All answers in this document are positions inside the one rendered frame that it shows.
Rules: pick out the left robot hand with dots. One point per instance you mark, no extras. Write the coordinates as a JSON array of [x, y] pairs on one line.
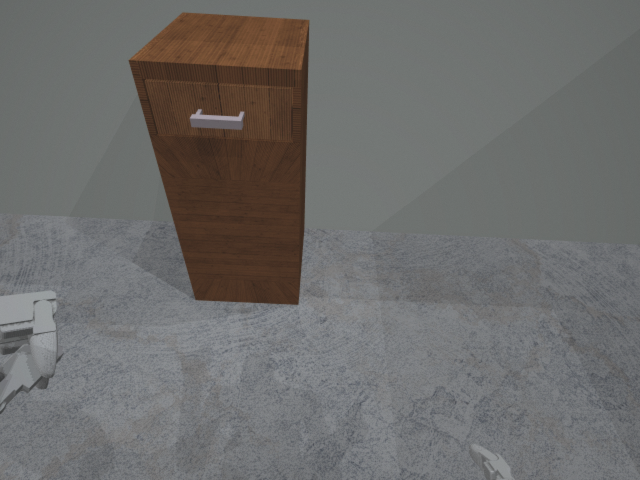
[[28, 330]]

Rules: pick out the right robot hand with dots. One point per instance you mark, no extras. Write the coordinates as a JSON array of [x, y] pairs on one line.
[[494, 467]]

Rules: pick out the cabinet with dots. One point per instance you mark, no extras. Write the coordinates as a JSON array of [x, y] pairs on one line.
[[238, 204]]

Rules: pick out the handle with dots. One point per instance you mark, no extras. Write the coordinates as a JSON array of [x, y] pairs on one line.
[[218, 122]]

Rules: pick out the drawer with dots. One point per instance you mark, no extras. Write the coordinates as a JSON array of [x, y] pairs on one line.
[[268, 109]]

